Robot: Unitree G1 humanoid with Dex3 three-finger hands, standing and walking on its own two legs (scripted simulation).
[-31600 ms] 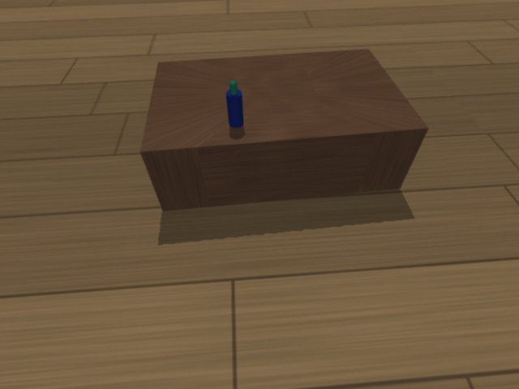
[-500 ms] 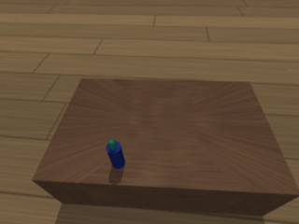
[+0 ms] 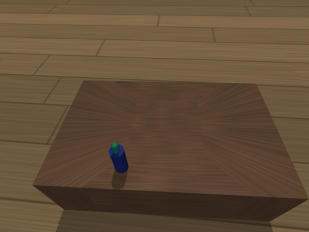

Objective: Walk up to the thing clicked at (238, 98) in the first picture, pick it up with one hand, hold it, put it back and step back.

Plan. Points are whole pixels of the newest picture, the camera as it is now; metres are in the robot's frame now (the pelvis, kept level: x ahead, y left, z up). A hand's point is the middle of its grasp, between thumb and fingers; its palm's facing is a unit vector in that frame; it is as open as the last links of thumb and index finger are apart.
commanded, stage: stand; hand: left
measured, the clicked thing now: (118, 156) +0.49 +0.20 -0.29
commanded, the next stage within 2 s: step back in 0.10 s
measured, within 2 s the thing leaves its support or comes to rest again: neither
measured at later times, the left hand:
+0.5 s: hand out of the picture +0.09 +0.33 -0.19, palm faces +0.01 -0.93 -0.37, open 7.4 cm
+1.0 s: hand out of the picture -0.03 +0.31 -0.14, palm faces -0.05 -0.91 -0.41, open 7.4 cm
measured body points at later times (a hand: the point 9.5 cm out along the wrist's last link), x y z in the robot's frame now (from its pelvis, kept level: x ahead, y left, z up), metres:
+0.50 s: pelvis -0.07 +0.06 -0.02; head +0.01 +0.09 +0.42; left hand +0.09 +0.37 -0.16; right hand -0.02 -0.26 -0.13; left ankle -0.08 +0.16 -0.75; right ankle -0.03 -0.10 -0.70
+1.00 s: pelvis -0.15 +0.05 -0.01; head -0.08 +0.03 +0.43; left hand -0.03 +0.36 -0.12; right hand -0.04 -0.26 -0.14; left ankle -0.19 +0.21 -0.66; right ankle -0.13 -0.05 -0.75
